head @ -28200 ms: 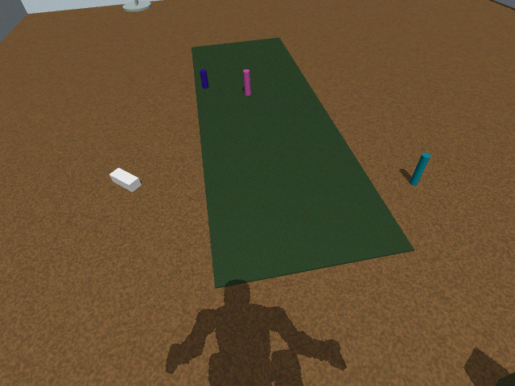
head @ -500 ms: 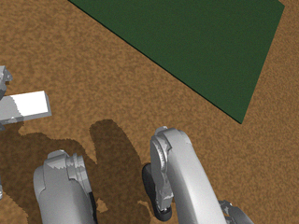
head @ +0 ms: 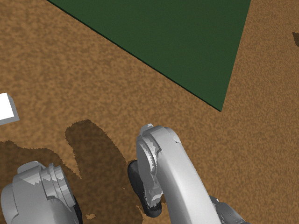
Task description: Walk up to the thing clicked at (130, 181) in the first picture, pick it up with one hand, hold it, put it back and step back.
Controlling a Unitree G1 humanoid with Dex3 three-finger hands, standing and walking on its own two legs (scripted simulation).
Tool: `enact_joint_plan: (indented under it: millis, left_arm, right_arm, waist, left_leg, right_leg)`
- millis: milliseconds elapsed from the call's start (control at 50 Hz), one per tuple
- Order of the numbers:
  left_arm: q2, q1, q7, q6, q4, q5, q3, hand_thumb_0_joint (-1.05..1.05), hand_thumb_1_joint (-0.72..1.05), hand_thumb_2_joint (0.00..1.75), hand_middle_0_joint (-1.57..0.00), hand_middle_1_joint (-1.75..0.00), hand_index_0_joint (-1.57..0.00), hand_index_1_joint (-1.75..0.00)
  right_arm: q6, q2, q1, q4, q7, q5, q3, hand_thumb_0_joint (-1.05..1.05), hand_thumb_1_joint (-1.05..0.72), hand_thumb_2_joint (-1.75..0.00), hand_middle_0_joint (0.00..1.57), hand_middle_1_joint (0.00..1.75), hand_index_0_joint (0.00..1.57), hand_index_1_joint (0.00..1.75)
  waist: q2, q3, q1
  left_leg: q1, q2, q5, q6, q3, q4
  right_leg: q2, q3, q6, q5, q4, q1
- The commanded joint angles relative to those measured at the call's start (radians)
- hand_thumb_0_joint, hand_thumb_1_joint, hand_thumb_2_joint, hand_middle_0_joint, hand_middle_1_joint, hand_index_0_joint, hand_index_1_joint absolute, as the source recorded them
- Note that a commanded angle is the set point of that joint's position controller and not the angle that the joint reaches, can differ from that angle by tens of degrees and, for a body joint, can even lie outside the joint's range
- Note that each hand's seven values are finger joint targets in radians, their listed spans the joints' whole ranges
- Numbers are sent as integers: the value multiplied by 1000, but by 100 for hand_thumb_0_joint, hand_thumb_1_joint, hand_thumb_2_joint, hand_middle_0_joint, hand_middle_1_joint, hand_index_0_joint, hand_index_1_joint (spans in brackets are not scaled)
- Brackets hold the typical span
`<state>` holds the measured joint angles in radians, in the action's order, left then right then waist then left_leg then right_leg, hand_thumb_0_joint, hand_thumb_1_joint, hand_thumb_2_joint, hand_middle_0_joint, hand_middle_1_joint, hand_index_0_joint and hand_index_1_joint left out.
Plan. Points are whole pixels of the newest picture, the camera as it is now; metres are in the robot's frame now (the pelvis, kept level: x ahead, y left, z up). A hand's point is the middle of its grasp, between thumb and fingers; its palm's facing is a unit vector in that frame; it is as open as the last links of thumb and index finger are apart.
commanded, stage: rest palm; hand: left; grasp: from above
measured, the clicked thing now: out of the picture +0.47 +0.33 -0.27
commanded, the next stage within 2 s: close in 1.08 s
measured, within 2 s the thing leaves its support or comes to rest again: neither
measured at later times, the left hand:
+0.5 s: hand out of the picture +0.44 +0.33 -0.24, palm faces -0.47 -0.13 -0.87, open 14.4 cm
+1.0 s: hand out of the picture +0.45 +0.32 -0.25, palm faces -0.43 -0.10 -0.90, open 14.2 cm
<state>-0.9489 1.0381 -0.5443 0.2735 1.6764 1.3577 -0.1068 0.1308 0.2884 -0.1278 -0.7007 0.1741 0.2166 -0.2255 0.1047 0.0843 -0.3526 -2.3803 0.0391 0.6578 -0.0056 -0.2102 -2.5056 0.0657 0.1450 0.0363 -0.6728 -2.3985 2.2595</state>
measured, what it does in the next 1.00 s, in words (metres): stands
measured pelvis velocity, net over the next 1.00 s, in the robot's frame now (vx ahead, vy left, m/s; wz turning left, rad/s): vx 0.00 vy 0.01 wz -0.06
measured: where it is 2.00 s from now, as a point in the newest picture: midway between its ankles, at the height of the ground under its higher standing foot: (114, 214)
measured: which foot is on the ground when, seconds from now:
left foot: down 0.00-1.00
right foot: down 0.00-1.00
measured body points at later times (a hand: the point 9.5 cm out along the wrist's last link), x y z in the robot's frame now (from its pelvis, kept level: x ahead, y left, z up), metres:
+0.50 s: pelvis +0.01 +0.00 +0.00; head +0.27 +0.13 +0.34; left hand +0.46 +0.34 -0.19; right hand +0.07 -0.26 -0.06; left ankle +0.08 +0.13 -0.27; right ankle +0.11 -0.11 -0.27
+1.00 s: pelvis +0.00 +0.01 +0.00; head +0.28 +0.13 +0.33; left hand +0.47 +0.32 -0.20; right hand +0.07 -0.24 -0.06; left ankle +0.08 +0.13 -0.27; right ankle +0.11 -0.11 -0.27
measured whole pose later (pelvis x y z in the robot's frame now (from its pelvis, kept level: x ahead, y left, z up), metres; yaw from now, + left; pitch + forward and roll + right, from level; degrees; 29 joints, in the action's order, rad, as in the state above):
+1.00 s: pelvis +0.00 +0.01 +0.00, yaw -3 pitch +27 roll -14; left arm -1.01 1.02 -0.64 0.23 1.72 1.31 -0.10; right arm 0.24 0.32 -0.07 -0.67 0.24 0.26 -0.31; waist 0.16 0.15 -0.37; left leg -2.36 0.05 0.70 0.00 -0.27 -2.55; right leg 0.09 0.19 0.05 -0.69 -2.40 2.22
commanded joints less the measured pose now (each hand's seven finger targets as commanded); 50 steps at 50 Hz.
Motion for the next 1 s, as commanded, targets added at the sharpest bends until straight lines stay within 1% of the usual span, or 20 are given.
enact_joint_plan:
  millis: [0,20,40,120,140,180,260,340,360,380,440,460,480,540,560,640,740,860,960,980]
  left_arm:
    - [-266,265,-41,-10,-116,-44,-16,0,-54,100,-6,-99,-6,-99]
    - [-314,257,-42,-13,-116,-38,-48,0,-54,100,-6,-98,-5,-99]
    - [-280,247,-35,-15,-126,-42,-25,0,-56,102,-6,-97,-5,-98]
    - [-320,188,-30,-19,-128,-63,-60,0,-56,102,-6,-96,-5,-98]
    - [-300,194,-27,-15,-127,-70,-45,0,-57,103,-6,-96,-4,-97]
    - [-338,167,-24,-17,-123,-65,-77,0,-57,102,-6,-96,-5,-98]
    - [-338,163,-17,-1,-152,-74,-89,0,-58,103,-6,-95,-4,-97]
    - [-313,180,-18,23,-175,-74,-68,0,-58,103,-6,-95,-4,-97]
    - [-272,191,-12,26,-183,-70,-28,0,-58,103,-6,-95,-4,-97]
    - [-308,187,-18,29,-169,-69,-52,0,-58,104,-6,-95,-4,-98]
    - [-307,192,-28,42,-149,-52,-44,0,-58,106,-7,-95,-4,-98]
    - [-258,208,-26,44,-154,-49,-2,0,-58,105,-7,-95,-4,-98]
    - [-294,205,-40,50,-152,-50,-34,0,-57,105,-7,-96,-4,-99]
    - [-255,218,-58,53,-132,-35,11,0,-56,104,-7,-97,-5,-99]
    - [-275,204,-70,51,-122,-30,-4,0,-55,103,-7,-97,-5,-99]
    - [-265,202,-104,32,-78,-10,27,0,-55,102,-7,-97,-5,-99]
    - [-238,201,-136,-3,-51,-25,50,0,-54,100,-7,-97,-5,-99]
    - [-281,251,-150,-33,-98,-59,25,0,-55,101,-7,-97,-5,-98]
    - [-313,218,-121,-50,-47,-73,-15,0,-54,99,-7,-98,-6,-99]
    - [-357,221,-116,-47,-72,-80,-41,0,-55,100,-7,-97,-5,-99]
  right_arm:
    - [27,308,-161,22,-13,6,76,0,-89,-90,20,30,20,30]
    - [30,323,-173,21,-13,10,79,0,-89,-90,20,30,20,30]
    - [34,320,-167,33,-13,4,77,0,-89,-90,20,30,20,30]
    - [38,329,-176,22,-5,12,72,0,-90,-90,20,30,20,30]
    - [39,329,-160,36,-5,11,68,0,-90,-90,20,30,20,30]
    - [35,336,-184,23,-2,20,70,0,-90,-90,20,30,20,30]
    - [28,347,-178,27,1,26,73,0,-90,-90,20,30,20,30]
    - [22,342,-168,23,6,33,70,0,-90,-90,20,30,20,30]
    - [26,331,-161,27,9,36,65,0,-90,-90,20,30,20,30]
    - [23,335,-170,7,10,39,66,0,-90,-90,20,30,20,30]
    - [22,345,-168,7,13,40,62,0,-90,-90,20,30,20,30]
    - [28,344,-147,23,16,38,64,0,-90,-90,20,30,20,30]
    - [26,347,-143,8,14,40,64,0,-90,-90,20,30,20,30]
    - [35,349,-122,22,22,43,55,0,-90,-90,20,30,20,30]
    - [36,351,-121,15,22,46,55,0,-90,-90,20,30,20,30]
    - [50,354,-108,23,28,47,42,0,-90,-90,20,30,20,30]
    - [79,361,-95,17,40,46,37,0,-90,-90,20,30,20,30]
    - [101,368,-104,12,48,36,28,0,-90,-90,20,30,20,30]
    - [111,371,-112,31,53,37,21,0,-90,-91,20,30,20,30]
    - [106,377,-110,22,49,37,23,0,-90,-91,20,30,20,30]
  waist:
    - [-436,-628,-9]
    - [-435,-633,-7]
    - [-435,-640,2]
    - [-453,-663,10]
    - [-455,-649,9]
    - [-444,-633,5]
    - [-451,-621,-1]
    - [-474,-629,-11]
    - [-483,-630,-19]
    - [-486,-638,-20]
    - [-485,-586,-28]
    - [-484,-567,-33]
    - [-492,-573,-26]
    - [-514,-550,-33]
    - [-501,-557,-30]
    - [-489,-532,-33]
    - [-469,-508,-43]
    - [-506,-592,-32]
    - [-506,-562,-41]
    - [-517,-584,-32]
  left_leg:
    - [480,-3,-96,36,105,212]
    - [494,0,-93,35,100,215]
    - [505,-1,-111,33,102,212]
    - [527,5,-186,28,94,199]
    - [511,4,-182,26,93,195]
    - [508,7,-194,29,91,189]
    - [512,10,-208,25,82,180]
    - [528,14,-205,20,70,186]
    - [549,15,-213,22,68,184]
    - [557,20,-214,22,64,181]
    - [542,18,-186,15,58,190]
    - [550,17,-175,13,57,189]
    - [563,20,-170,10,47,205]
    - [566,19,-156,6,43,212]
    - [556,19,-147,10,45,210]
    - [533,18,-124,13,52,208]
    - [512,19,-111,14,48,205]
    - [553,25,-163,10,39,211]
    - [544,27,-177,11,42,201]
    - [550,30,-190,11,43,199]
  right_leg:
    - [28,68,-56,182,245,-321]
    - [29,69,-58,179,241,-323]
    - [29,73,-58,193,237,-327]
    - [35,85,-53,268,224,-379]
    - [35,87,-59,262,226,-372]
    - [36,88,-54,278,225,-388]
    - [37,98,-57,284,226,-384]
    - [41,107,-58,284,221,-391]
    - [42,108,-54,295,219,-389]
    - [45,110,-51,301,216,-392]
    - [42,122,-58,265,210,-361]
    - [42,126,-60,251,206,-331]
    - [45,136,-60,242,206,-327]
    - [42,140,-60,236,195,-308]
    - [48,140,-58,234,201,-316]
    - [50,136,-58,219,207,-300]
    - [51,135,-55,214,204,-296]
    - [53,131,-55,260,204,-340]
    - [49,128,-54,271,194,-354]
    - [55,128,-54,278,203,-371]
